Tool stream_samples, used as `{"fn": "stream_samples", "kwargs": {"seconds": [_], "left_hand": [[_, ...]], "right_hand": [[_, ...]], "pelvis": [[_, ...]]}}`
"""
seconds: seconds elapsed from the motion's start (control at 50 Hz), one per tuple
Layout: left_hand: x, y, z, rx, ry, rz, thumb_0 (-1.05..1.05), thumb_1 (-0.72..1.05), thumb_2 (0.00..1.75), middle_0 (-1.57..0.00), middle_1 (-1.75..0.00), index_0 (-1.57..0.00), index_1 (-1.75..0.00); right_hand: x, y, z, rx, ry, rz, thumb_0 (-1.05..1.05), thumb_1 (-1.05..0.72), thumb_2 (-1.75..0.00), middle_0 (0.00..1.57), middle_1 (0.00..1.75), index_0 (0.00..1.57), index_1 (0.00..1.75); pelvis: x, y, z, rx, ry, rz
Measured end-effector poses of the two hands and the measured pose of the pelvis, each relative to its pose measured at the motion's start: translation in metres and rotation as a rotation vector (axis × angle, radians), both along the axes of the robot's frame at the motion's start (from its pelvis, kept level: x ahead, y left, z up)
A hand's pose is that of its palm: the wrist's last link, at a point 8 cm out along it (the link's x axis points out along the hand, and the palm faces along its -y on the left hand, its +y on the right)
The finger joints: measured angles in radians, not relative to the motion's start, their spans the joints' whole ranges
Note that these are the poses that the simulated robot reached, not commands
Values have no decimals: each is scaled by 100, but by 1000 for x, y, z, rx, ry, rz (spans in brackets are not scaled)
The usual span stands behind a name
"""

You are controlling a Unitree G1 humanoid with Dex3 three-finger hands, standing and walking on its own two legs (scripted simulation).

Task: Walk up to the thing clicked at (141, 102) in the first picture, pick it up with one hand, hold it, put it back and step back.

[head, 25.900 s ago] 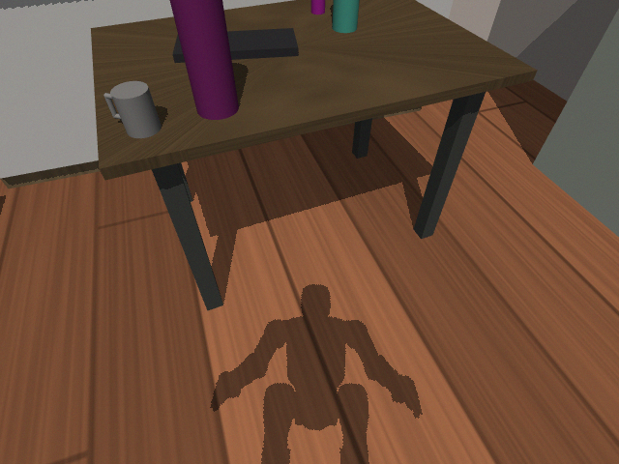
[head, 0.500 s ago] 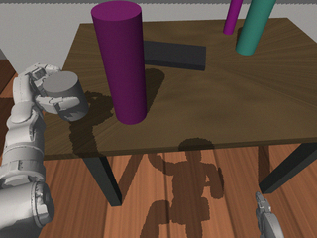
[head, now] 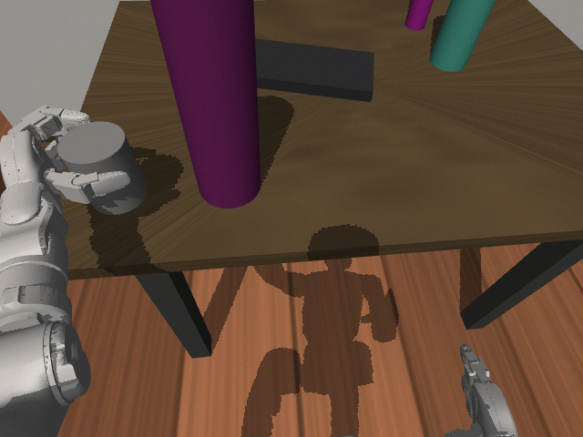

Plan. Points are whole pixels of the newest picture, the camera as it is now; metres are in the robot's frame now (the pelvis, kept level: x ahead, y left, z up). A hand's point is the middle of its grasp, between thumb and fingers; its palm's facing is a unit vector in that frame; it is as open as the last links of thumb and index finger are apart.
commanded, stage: lower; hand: left
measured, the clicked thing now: (97, 165) +0.48 +0.24 +0.10
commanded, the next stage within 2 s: loosen in 0.68 s
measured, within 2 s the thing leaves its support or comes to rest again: rests again in 0.48 s
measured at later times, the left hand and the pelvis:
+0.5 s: hand (94, 168) +0.49 +0.25 +0.08, palm faces +0.26 -0.97 -0.01, open 11.2 cm; pelvis +0.00 +0.00 -0.02, yaw -1 degrees
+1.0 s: hand (95, 171) +0.49 +0.26 +0.08, palm faces +0.28 -0.96 +0.01, open 11.1 cm; pelvis +0.00 +0.00 -0.03, yaw -1 degrees
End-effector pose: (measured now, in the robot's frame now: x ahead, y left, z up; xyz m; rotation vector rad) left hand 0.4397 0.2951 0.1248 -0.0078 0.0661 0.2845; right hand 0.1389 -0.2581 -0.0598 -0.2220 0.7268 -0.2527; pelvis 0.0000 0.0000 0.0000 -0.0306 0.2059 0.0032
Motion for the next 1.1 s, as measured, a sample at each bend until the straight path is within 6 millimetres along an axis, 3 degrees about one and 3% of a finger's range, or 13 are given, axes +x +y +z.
{"fn": "stream_samples", "kwargs": {"seconds": [0.42,0.62,0.86,1.02,1.1], "left_hand": [[14,6,-36,6,1,-13,2,-61,67,-53,-129,-82,-119],[19,3,-43,6,-7,-24,2,-61,67,-53,-129,-82,-119],[17,5,-48,9,-27,-23,2,-61,67,-53,-128,-82,-119],[17,7,-48,2,-37,-3,1,-61,57,-63,-106,-89,-102],[17,7,-48,2,-40,-9,1,-61,50,-64,-88,-83,-85]], "right_hand": [[-2,4,-5,-30,11,19,-1,49,-6,6,5,5,5],[8,9,2,-34,-22,40,-1,49,-6,6,5,5,5],[2,9,-4,-34,5,57,-1,49,-6,6,5,5,5],[-2,7,-2,-41,-1,57,-1,50,-5,6,5,5,5],[-4,6,-3,-45,7,55,-1,50,-5,6,5,5,5]], "pelvis": [[1,3,-17,-11,72,-8],[4,3,-21,-13,83,-7],[1,2,-27,-14,97,-6],[-3,1,-29,-10,102,-6],[-3,0,-30,-10,105,-6]]}}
